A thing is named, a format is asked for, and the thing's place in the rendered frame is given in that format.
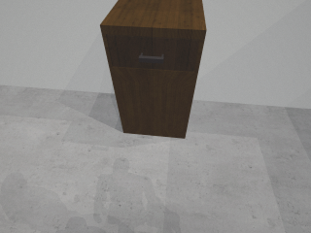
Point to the handle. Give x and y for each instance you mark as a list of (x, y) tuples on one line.
[(151, 59)]

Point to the drawer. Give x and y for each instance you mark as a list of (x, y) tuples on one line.
[(179, 54)]

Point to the cabinet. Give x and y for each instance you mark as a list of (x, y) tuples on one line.
[(155, 102)]

